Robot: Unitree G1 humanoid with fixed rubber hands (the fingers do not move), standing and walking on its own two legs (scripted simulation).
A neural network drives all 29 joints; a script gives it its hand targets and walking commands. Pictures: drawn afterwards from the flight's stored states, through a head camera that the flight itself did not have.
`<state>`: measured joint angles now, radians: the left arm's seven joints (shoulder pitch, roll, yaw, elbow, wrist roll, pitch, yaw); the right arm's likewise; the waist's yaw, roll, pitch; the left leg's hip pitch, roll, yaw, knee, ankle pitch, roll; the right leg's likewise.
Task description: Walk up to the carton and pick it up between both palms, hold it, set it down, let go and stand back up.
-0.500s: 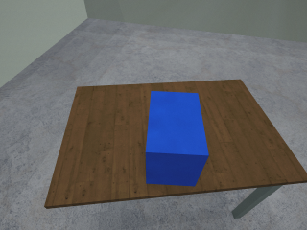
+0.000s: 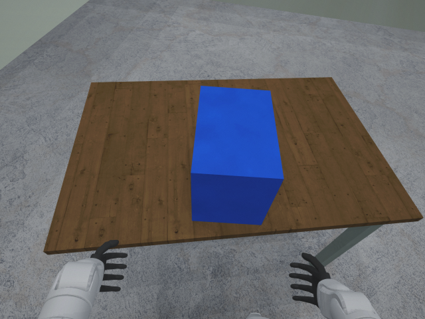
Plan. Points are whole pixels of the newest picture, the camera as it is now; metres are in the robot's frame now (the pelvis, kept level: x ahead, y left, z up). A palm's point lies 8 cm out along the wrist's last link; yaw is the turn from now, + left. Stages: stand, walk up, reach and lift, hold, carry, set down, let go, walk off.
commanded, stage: reach and lift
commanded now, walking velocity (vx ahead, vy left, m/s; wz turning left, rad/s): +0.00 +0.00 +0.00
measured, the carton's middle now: (231, 155) +0.50 -0.03 -0.03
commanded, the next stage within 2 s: none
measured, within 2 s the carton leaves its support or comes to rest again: neither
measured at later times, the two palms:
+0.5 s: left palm (95, 312) +0.16 +0.21 -0.06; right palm out of the picture +0.15 -0.19 -0.07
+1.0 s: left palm out of the picture +0.14 +0.19 -0.05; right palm out of the picture +0.14 -0.20 -0.06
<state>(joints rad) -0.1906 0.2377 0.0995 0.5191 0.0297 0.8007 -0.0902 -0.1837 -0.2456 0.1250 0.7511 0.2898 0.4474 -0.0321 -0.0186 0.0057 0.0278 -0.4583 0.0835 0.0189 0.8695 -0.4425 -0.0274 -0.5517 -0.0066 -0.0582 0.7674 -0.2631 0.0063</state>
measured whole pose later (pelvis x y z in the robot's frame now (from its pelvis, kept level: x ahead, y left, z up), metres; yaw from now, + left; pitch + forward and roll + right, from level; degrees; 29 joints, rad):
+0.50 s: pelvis -0.01 -0.03 +0.02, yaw +2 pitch +4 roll -1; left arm 0.10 0.26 0.05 0.36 -0.06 0.49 -0.10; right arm 0.21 -0.05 0.10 0.33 0.12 0.28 -0.16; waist -0.02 0.02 0.07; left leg -0.39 0.10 0.00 0.68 -0.36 -0.07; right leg -0.48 0.01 -0.09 0.60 -0.20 -0.04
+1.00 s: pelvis -0.01 -0.03 +0.03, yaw +4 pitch -2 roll -1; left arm 0.17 0.19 -0.02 0.58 -0.06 0.08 -0.04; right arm 0.26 -0.02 0.01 0.55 0.00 -0.06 -0.09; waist -0.02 0.02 0.07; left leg -0.21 0.08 0.00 0.57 -0.32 -0.05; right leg -0.30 -0.01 -0.09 0.51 -0.18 -0.03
